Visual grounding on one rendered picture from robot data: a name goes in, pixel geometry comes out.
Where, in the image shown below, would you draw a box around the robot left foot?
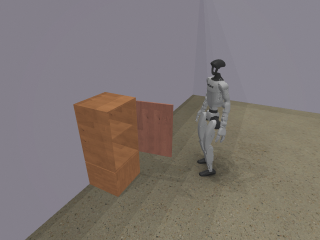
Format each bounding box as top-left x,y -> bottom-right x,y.
199,169 -> 216,177

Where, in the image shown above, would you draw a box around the humanoid robot head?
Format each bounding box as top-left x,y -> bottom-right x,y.
210,59 -> 226,81

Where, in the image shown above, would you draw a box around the robot left upper arm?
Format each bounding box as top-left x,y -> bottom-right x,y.
218,81 -> 231,108

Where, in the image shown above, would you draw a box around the left robot forearm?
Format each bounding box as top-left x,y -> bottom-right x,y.
220,102 -> 231,128

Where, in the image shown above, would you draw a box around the left robot hand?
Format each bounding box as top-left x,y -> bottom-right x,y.
215,127 -> 226,143

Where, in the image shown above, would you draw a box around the right robot forearm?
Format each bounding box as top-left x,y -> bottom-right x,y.
201,95 -> 208,111

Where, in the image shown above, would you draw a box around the cupboard door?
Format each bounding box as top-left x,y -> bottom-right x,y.
136,100 -> 174,157

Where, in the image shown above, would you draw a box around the right robot hand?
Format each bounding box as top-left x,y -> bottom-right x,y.
195,109 -> 205,122

